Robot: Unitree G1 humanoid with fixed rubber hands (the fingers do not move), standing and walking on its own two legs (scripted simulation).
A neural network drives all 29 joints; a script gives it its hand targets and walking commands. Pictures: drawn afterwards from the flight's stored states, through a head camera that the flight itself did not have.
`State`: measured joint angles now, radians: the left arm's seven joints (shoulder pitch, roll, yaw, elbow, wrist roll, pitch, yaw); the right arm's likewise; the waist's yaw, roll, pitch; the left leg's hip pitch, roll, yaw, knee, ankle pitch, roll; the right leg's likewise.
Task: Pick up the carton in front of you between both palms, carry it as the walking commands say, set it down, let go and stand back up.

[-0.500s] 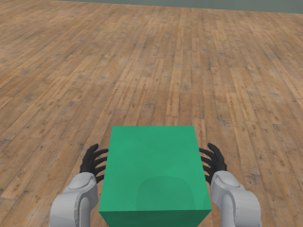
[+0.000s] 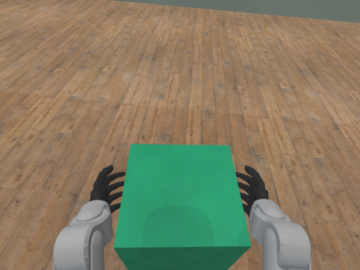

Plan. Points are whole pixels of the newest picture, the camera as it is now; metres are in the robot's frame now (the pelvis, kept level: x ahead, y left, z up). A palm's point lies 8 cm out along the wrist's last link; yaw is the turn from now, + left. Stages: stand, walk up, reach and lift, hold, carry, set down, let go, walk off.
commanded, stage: carry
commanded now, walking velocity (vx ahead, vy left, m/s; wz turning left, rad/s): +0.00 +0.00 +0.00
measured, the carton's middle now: (178, 214) +0.24 +0.00 +0.01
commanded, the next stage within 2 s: none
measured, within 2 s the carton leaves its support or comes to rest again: neither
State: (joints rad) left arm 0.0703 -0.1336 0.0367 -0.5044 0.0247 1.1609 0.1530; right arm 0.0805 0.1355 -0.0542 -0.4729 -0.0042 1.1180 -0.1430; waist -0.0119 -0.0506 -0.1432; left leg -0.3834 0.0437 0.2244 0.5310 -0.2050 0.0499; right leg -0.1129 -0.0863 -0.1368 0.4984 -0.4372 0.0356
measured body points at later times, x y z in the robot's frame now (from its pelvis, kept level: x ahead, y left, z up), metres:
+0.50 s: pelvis -0.02 -0.01 +0.00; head -0.06 +0.00 +0.45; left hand +0.21 +0.15 +0.08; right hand +0.21 -0.16 +0.08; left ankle +0.05 +0.09 -0.73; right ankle -0.12 -0.12 -0.73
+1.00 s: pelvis -0.06 -0.01 +0.00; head -0.08 -0.01 +0.45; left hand +0.22 +0.13 +0.03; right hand +0.22 -0.17 +0.03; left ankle +0.05 +0.10 -0.73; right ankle -0.12 -0.12 -0.73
